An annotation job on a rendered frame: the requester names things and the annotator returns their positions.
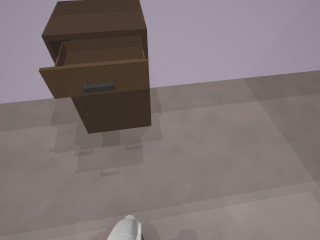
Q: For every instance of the handle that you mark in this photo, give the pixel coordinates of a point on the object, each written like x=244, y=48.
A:
x=99, y=87

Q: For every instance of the drawer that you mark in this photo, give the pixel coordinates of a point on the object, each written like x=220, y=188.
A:
x=97, y=61

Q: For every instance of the cabinet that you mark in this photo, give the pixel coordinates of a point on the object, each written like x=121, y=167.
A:
x=80, y=20

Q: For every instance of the robot left shin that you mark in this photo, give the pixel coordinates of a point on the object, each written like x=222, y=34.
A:
x=129, y=217

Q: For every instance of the left robot thigh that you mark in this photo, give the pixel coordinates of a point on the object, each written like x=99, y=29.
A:
x=126, y=229

